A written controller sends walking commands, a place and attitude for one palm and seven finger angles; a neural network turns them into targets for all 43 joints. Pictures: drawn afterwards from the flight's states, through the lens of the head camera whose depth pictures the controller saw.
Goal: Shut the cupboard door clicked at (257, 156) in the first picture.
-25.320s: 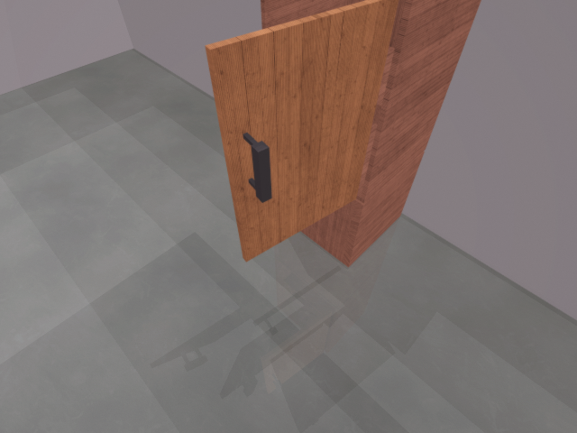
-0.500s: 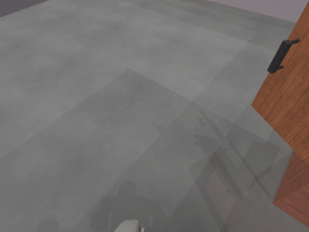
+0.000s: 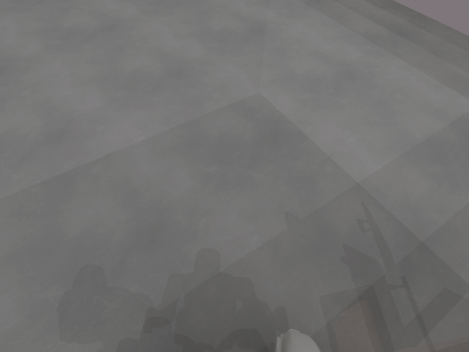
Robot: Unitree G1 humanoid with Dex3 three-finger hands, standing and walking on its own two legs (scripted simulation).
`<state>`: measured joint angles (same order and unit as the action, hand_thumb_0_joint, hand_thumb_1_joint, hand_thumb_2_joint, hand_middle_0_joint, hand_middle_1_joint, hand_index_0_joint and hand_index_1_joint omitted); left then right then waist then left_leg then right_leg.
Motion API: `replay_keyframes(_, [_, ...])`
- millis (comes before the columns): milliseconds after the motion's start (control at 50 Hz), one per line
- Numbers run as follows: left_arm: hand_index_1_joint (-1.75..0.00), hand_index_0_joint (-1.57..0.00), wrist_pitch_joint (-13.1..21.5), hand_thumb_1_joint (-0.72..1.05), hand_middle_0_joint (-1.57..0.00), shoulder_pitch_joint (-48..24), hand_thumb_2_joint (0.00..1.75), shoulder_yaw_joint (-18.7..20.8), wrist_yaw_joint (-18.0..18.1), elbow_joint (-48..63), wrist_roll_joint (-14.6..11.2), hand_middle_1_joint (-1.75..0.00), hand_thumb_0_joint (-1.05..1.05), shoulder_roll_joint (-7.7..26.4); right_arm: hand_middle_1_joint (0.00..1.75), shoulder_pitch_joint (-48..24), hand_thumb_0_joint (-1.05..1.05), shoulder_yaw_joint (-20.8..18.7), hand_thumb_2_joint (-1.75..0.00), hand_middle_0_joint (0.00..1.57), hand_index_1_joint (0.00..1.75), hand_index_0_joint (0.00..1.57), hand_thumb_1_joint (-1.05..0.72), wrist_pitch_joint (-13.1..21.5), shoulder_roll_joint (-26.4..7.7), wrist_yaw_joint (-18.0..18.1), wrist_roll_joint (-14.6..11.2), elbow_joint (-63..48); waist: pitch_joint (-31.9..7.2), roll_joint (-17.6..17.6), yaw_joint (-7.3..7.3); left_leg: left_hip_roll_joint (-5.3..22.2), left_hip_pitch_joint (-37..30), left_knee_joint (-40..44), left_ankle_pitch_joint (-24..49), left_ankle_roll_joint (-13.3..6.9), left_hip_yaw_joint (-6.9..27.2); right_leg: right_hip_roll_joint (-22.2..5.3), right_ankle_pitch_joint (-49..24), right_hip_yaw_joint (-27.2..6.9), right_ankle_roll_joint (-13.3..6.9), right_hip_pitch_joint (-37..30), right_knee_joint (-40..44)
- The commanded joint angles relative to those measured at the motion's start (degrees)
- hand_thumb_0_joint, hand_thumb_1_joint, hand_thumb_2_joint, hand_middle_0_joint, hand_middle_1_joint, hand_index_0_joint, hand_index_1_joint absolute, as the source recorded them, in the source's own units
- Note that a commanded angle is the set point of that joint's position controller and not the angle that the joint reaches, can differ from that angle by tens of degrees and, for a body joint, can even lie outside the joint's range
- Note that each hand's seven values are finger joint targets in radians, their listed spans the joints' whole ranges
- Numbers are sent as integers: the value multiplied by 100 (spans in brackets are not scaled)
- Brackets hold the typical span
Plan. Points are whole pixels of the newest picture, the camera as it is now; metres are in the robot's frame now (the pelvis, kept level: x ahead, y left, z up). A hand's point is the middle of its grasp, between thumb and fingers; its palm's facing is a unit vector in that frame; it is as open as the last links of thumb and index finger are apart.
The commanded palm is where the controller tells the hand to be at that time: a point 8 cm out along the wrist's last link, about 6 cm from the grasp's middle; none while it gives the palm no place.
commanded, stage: walk to a spot facing it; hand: left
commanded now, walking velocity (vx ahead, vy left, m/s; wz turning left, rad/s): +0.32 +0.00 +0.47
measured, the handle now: out of the picture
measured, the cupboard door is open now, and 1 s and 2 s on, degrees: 60 60 60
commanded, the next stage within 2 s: turn to face it in 0.40 s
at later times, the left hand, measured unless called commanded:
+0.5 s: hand (155, 342) +0.15 +0.16 -0.16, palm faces +0.33 -0.92 -0.23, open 7.3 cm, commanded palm none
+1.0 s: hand (155, 274) +0.28 +0.19 -0.17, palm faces +0.20 -0.95 -0.24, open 7.4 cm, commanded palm none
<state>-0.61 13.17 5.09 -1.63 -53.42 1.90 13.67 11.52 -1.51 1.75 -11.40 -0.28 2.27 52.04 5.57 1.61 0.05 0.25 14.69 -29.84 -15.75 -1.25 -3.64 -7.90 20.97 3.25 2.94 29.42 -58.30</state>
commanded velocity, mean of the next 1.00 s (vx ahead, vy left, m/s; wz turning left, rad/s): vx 0.04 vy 0.00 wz -0.04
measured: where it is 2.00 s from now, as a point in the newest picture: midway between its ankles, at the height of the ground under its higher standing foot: (233, 314)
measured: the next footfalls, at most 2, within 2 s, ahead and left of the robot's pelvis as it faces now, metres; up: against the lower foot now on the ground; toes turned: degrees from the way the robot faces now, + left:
right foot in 0.16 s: +0.20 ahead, -0.14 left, +0.00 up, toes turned -2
left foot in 0.58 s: +0.28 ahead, +0.12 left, +0.00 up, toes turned +25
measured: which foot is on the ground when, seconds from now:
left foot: down 0.00-0.16, up 0.18-0.56, down 0.58-0.96, up 0.98-1.00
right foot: up 0.00-0.14, down 0.16-0.58, up 0.60-0.94, down 0.96-1.00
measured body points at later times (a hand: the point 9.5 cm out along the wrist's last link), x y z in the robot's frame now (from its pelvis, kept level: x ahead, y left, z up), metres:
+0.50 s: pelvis +0.19 -0.03 +0.01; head +0.24 -0.01 +0.45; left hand +0.13 +0.21 -0.14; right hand +0.36 -0.24 -0.14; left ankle +0.22 +0.10 -0.69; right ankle +0.16 -0.14 -0.73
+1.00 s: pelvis +0.27 -0.01 -0.01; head +0.31 -0.02 +0.43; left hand +0.27 +0.24 -0.15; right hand +0.40 -0.23 -0.17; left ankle +0.24 +0.10 -0.72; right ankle +0.28 -0.12 -0.74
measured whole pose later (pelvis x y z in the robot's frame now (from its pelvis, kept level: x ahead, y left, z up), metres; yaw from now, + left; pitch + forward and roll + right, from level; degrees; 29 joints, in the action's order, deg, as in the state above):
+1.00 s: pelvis +0.27 -0.01 -0.01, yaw +7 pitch +1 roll +0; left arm -1.9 14.7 4.2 -0.7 -53.7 2.1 10.2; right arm 7.3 -2.6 -3.3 -11.0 0.7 1.2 54.2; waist 3.9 -2.2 2.4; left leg 7.2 19.4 -44.5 -26.8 1.2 -11.7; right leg -0.9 20.9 3.8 -0.9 18.3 -37.4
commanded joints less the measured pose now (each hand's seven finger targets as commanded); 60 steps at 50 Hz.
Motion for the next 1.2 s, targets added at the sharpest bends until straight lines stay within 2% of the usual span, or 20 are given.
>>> replay_keyframes(0, [-30,-20,157,90,-20,-176,90,55,-53,634,-31,-30,0,256,30,209,0,-342,-90,20,30,20,-90,94,-1084,48,-41,-150,-312,-862,-61,1172,-56,1679,-252,-888,1277,141,-640,109,65,-190,1271])
replay_keyframes(100, [-30,-20,248,90,-20,572,90,155,-36,497,-7,-30,0,493,30,-50,0,-382,-90,20,30,20,-90,16,-1007,9,-73,-123,-288,-500,416,751,1123,603,-797,-599,1163,533,-1026,312,47,-2389,2503])
replay_keyframes(120, [-30,-20,326,90,-20,1289,90,253,12,351,22,-30,0,886,30,-87,0,-347,-90,20,30,20,-90,23,-804,-6,-128,-187,-567,338,768,221,1834,-720,-1146,-340,734,-112,-139,-460,-123,-3432,3248])
replay_keyframes(140, [-30,-20,360,90,-20,1838,90,374,93,284,81,-30,0,1540,30,103,0,-270,-90,20,30,20,-90,49,-340,-30,-183,-323,-1109,2228,959,-520,2545,-2939,-2183,-71,206,-1835,900,-2745,-632,-4002,4418])
replay_keyframes(160, [-30,-20,319,90,-20,1548,90,311,176,389,8,-30,0,1448,30,83,0,-340,-90,20,30,20,-90,-11,-584,-50,-126,-419,-761,1600,702,-153,2710,-4008,-2039,-82,680,-2255,1672,-3423,-982,-3274,4915])
replay_keyframes(180, [-30,-20,327,90,-20,967,90,283,218,503,12,-30,0,1254,30,108,0,-358,-90,20,30,20,-90,-24,-534,-48,-89,-322,-590,1502,443,70,2854,-4656,-1417,-57,842,-2169,2004,-3379,-1056,-2793,4962])
replay_keyframes(240, [-30,-20,412,90,-20,208,90,44,256,599,-21,-30,0,442,30,66,0,-311,-90,20,30,20,-90,-144,-388,-142,-77,-61,-418,567,-2,459,2157,-4374,-298,169,617,-1407,-987,-697,-815,-1861,4509])
replay_keyframes(340, [-30,-20,455,90,-20,652,90,33,286,267,-37,-30,0,479,30,-131,0,-189,-90,20,30,20,-90,-266,-93,-212,-84,-171,-697,628,33,328,2076,-2821,-270,322,15,-1191,-4535,616,-745,-2845,3883])
replay_keyframes(500, [-30,-20,326,90,-20,613,90,96,305,294,-45,-30,0,855,30,-269,0,-130,-90,20,30,20,-90,-217,-370,-195,-77,-458,-783,693,-108,-97,317,-390,359,32,-493,-1235,-5089,1030,-584,-2627,2674])
replay_keyframes(520, [-30,-20,305,90,-20,603,90,52,318,273,-72,-30,0,770,30,277,0,-165,-90,20,30,20,-90,-174,-570,-154,-42,-270,-1098,352,-379,95,-836,191,1470,-40,-322,-1056,-4263,1076,-407,-2073,1899])
replay_keyframes(540, [-30,-20,256,90,-20,875,90,-46,317,342,-151,-30,0,439,30,794,0,-269,-90,20,30,20,-90,-104,-1196,-90,24,-188,-1703,-1172,-493,1502,-2216,116,3976,-645,1338,-279,-1417,1177,-39,-754,665])
replay_keyframes(560, [-30,-20,207,90,-20,822,90,-208,350,417,-159,-30,0,193,30,1098,0,-308,-90,20,30,20,-90,-126,-1534,3,-67,-81,-1985,-1795,-558,2545,-2301,358,5671,-1282,2073,183,1987,463,-14,-390,-376])
replay_keyframes(580, [-30,-20,130,90,-20,721,90,-207,403,427,-147,-30,0,224,30,819,0,-255,-90,20,30,20,-90,-132,-1524,87,-101,-131,-1769,-962,-437,2600,-1906,319,5396,-1333,1726,212,1890,-94,-110,-371,-590])
replay_keyframes(620, [-30,-20,15,90,-20,656,90,-221,405,82,-135,-30,0,111,30,36,0,-151,-90,20,30,20,-90,-98,-1127,206,-101,-214,-1355,-1541,-226,2277,-1114,782,3592,-1056,1304,145,1335,-452,-85,-369,-459])
replay_keyframes(760, [-30,-20,-219,90,-20,643,90,-58,158,-66,-49,-30,0,77,30,-581,0,-185,-90,20,30,20,-90,-252,-1002,205,-67,-131,-504,-899,63,2001,0,1293,779,-729,294,405,446,31,-108,-807,685])
replay_keyframes(880, [-30,-20,-155,90,-20,607,90,67,83,190,-28,-30,0,62,30,-559,0,-360,-90,20,30,20,-90,-312,-1015,181,-89,-117,-628,-952,162,1891,-141,392,894,-453,-250,646,-635,343,-143,-1297,2199])
replay_keyframes(900, [-30,-20,-126,90,-20,755,90,100,84,184,-21,-30,0,177,30,-592,0,-379,-90,20,30,20,-90,-316,-956,169,-107,-142,-698,-753,253,1689,-83,-57,756,-249,-473,589,-1187,146,-227,-1526,2725])
replay_keyframes(940, [-30,-20,-7,90,-20,815,90,225,151,221,52,-30,0,984,30,-597,0,-307,-90,20,30,20,-90,-330,-353,122,-178,-397,-584,1436,362,353,1338,-2066,-1748,345,-887,-1087,-3221,-2366,-1138,-2091,3926])
replay_keyframes(960, [-30,-20,-26,90,-20,1025,90,236,213,223,-1,-30,0,1136,30,-817,0,-274,-90,20,30,20,-90,-401,-394,142,-155,-554,-608,1189,541,214,1582,-3041,-2169,366,-163,-1386,-3497,-2869,-1593,-2013,4117])
replay_keyframes(1180, [-30,-20,-80,90,-20,80,90,259,258,437,-17,-30,0,1042,30,-342,0,-199,-90,20,30,20,-90,-272,-482,203,-201,-467,-1023,648,154,125,1054,-1270,-897,529,211,-467,-3955,-2094,-1368,-2488,3301])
